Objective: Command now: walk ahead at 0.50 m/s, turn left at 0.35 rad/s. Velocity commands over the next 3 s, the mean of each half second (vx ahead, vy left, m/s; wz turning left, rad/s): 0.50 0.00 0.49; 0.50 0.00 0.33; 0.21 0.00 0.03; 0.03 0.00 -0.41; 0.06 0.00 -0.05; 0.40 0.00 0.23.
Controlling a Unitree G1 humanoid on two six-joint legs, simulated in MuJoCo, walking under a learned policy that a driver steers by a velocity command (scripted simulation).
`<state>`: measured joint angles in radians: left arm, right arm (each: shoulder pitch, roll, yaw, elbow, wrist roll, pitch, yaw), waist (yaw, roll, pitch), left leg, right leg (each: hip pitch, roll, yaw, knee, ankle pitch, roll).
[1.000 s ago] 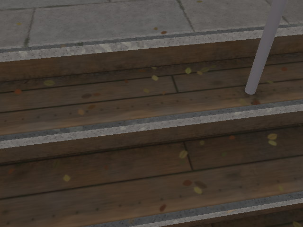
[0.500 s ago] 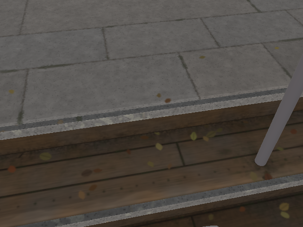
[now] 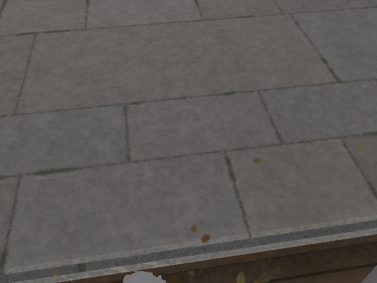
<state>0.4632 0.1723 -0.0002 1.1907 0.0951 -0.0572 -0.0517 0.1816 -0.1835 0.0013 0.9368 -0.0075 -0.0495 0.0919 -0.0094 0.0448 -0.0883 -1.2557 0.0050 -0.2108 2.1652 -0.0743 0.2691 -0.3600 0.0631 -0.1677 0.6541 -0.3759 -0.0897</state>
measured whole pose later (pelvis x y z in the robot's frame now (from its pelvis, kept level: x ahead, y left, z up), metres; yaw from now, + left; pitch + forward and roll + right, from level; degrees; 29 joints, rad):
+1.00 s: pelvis +0.59 +0.03 +0.32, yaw +24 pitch +5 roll -2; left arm 0.44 0.18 -0.02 1.11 0.08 -0.09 0.00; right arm 0.09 -0.24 -0.02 0.91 -0.07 -0.10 0.08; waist 0.05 0.04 -0.12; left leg -1.03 0.03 -0.12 1.46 0.01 0.12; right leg -0.32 0.03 -0.14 0.58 -0.35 -0.07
